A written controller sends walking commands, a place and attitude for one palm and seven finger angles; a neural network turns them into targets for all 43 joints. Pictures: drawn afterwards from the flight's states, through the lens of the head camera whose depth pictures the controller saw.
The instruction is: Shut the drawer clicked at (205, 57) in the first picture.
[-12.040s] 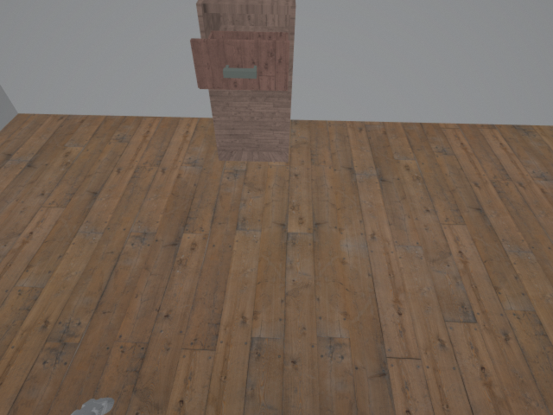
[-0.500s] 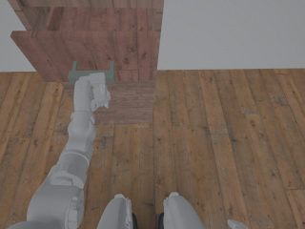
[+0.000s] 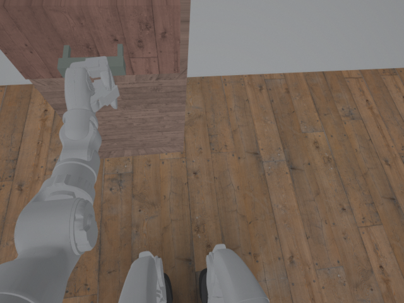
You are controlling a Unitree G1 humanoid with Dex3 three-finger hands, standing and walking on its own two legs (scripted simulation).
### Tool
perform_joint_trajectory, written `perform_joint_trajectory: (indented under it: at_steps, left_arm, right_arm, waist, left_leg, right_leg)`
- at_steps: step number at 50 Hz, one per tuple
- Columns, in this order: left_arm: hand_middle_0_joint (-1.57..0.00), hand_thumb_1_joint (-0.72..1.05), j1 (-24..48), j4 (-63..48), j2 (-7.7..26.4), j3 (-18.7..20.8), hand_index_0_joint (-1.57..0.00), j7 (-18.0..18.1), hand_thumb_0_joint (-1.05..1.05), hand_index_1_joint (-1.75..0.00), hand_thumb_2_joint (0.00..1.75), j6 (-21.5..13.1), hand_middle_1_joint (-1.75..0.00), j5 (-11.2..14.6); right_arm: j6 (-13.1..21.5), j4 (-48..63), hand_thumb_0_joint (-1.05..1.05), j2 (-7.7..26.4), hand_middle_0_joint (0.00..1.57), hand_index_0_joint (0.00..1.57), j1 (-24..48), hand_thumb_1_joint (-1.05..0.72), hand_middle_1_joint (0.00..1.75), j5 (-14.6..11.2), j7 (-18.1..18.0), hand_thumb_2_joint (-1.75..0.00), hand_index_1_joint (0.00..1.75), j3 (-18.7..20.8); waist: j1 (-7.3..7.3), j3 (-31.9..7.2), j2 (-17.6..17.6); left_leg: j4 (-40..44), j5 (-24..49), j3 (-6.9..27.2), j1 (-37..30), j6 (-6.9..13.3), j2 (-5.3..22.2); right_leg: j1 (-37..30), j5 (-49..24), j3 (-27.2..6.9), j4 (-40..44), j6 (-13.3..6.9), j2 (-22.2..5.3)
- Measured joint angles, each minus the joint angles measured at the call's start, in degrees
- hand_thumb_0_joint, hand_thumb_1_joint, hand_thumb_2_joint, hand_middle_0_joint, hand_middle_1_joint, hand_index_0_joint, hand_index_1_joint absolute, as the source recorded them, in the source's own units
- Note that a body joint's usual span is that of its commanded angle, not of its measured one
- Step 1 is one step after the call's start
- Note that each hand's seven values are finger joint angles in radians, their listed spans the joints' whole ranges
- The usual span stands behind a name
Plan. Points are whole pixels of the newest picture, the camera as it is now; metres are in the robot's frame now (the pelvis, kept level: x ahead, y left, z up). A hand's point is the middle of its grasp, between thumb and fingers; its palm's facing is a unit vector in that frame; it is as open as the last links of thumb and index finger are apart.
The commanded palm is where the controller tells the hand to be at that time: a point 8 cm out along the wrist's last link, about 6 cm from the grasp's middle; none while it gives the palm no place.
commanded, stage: push the drawer shut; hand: left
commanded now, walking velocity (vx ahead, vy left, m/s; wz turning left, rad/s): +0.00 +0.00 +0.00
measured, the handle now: (93, 58) +0.60 +0.16 +0.04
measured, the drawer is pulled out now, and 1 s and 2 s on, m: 0.04 0.00 0.00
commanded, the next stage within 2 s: pull the fist back off the drawer in 0.68 s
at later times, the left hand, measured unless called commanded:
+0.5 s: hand (113, 69) +0.57 +0.12 +0.04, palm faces +0.02 -1.00 -0.04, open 3.2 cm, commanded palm +0.56 +0.15 +0.04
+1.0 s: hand (111, 68) +0.57 +0.12 +0.04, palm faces +0.02 -1.00 -0.06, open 3.1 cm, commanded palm +0.57 +0.13 +0.04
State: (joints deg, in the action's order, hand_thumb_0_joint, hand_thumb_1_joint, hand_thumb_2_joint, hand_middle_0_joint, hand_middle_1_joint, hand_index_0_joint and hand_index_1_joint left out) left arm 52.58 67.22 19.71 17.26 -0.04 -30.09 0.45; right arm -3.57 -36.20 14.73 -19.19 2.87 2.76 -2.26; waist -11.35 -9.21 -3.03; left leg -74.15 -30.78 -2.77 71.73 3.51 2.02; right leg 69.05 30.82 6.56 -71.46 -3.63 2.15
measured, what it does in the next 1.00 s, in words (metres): stands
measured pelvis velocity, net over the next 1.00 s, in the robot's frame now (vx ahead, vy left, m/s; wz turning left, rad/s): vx -0.03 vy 0.01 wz -0.02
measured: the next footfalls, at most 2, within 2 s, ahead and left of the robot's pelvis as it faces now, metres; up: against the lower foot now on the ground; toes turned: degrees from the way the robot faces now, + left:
none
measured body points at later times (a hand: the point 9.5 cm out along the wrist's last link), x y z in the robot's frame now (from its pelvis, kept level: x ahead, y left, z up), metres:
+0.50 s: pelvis +0.00 +0.01 -0.01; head +0.18 +0.04 +0.40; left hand +0.56 +0.17 +0.05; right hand -0.02 -0.24 -0.12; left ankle +0.03 +0.09 -0.61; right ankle +0.02 -0.09 -0.61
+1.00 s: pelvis -0.03 +0.01 -0.03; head +0.16 +0.05 +0.38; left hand +0.56 +0.18 +0.05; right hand -0.07 -0.24 -0.12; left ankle +0.03 +0.09 -0.61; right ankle +0.02 -0.09 -0.61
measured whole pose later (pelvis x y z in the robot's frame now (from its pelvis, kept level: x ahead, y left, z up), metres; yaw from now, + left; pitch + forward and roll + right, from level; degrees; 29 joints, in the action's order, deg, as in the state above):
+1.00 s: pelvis -0.03 +0.01 -0.03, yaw -1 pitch +33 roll -7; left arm 73.2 79.3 31.0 16.5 2.1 -23.8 -5.2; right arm -1.5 -37.2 15.4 -22.6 4.9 3.6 -5.2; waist -17.9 -7.7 -3.7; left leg -80.0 -28.8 0.4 84.2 4.3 2.1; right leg 79.2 28.3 9.9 -74.5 -3.3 2.0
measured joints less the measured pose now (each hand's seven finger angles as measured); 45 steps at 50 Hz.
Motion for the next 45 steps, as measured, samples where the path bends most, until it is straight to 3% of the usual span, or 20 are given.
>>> perform_joint_trajectory:
  at_steps: [23,29,45]
  left_arm:
    - [-1.40,0.81,9.6,5.3,4.4,1.8,-1.40,1.4,0.04,-1.60,0.90,2.2,-1.59,-2.9]
    - [-1.40,0.74,12.0,7.3,5.6,1.9,-1.40,1.2,0.00,-1.60,0.93,1.8,-1.59,-4.2]
    - [-1.40,0.68,19.8,11.7,10.4,-1.0,-1.40,2.7,0.01,-1.60,0.99,5.4,-1.59,-5.5]
  right_arm:
    - [-1.5,-0.1,0.00,-0.2,0.20,0.20,-2.2,-0.90,0.30,1.4,1.5,-0.90,0.30,-0.9]
    - [-1.5,-0.5,0.00,-0.2,0.20,0.20,-2.8,-0.90,0.30,1.9,1.5,-0.90,0.30,-1.2]
    - [1.5,-1.1,0.00,0.4,0.20,0.20,-2.9,-0.90,0.30,2.2,0.7,-0.90,0.30,-2.6]
  waist:
    - [-2.87,0.6,-0.9]
    - [-3.31,0.7,-0.9]
    - [-6.22,1.3,-0.6]
  left_leg:
    - [-1.9,-0.7,0.8,4.1,0.8,0.2]
    - [-3.4,-0.7,1.6,6.3,0.8,0.1]
    - [-5.6,1.7,3.2,11.9,0.7,-0.1]
  right_leg:
    - [3.2,0.0,0.7,-0.3,0.8,0.3]
    - [4.8,0.0,1.5,-1.3,0.7,0.1]
    - [9.5,-2.1,3.4,-2.8,0.3,-0.3]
